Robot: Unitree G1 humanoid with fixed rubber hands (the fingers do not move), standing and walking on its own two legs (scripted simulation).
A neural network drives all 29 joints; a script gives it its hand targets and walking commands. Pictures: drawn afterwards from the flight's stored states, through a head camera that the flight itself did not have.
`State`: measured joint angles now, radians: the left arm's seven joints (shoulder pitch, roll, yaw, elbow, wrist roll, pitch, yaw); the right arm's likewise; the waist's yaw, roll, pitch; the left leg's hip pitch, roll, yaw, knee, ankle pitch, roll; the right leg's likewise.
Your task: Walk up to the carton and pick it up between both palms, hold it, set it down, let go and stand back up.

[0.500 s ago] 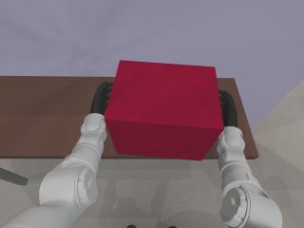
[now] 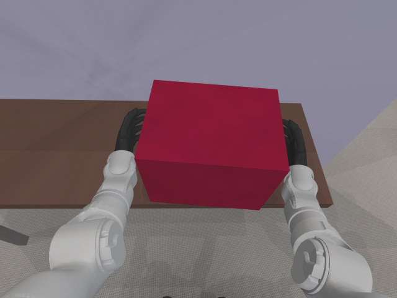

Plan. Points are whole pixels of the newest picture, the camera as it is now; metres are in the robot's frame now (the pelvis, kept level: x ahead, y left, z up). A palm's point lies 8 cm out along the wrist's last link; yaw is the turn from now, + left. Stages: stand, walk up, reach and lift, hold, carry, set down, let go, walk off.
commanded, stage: set down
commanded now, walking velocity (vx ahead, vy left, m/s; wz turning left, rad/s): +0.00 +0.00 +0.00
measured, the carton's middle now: (209, 149) +0.42 -0.01 -0.01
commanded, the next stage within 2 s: none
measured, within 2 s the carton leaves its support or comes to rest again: neither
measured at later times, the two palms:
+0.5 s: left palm (124, 143) +0.42 +0.18 +0.01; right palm (300, 155) +0.40 -0.21 +0.01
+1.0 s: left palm (115, 149) +0.41 +0.21 -0.01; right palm (300, 157) +0.41 -0.22 -0.01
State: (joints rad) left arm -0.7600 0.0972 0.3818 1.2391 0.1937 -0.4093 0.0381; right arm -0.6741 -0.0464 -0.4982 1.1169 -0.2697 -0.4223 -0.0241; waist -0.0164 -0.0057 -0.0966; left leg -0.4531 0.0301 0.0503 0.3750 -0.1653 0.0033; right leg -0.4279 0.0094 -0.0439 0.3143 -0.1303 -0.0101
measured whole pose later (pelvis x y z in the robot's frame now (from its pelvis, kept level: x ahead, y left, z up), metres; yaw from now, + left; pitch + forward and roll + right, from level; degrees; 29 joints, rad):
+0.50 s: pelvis -0.02 +0.00 -0.03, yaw -2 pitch +23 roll -2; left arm -0.93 0.22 0.00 1.46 -0.22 -0.40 0.06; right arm -0.88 -0.25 0.09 1.40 0.34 -0.39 -0.06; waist 0.01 0.03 -0.23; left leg -0.81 0.06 0.03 0.70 -0.29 0.00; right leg -0.78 0.03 -0.04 0.62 -0.23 -0.02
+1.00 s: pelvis -0.04 -0.01 -0.05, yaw +0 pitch +28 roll +0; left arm -1.03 0.34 -0.15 1.52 -0.41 -0.41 0.00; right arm -0.95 -0.28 0.14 1.31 0.43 -0.32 -0.05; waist -0.03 -0.01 -0.26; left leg -1.00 0.03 0.00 0.77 -0.26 -0.02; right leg -1.00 0.01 -0.05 0.76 -0.25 -0.03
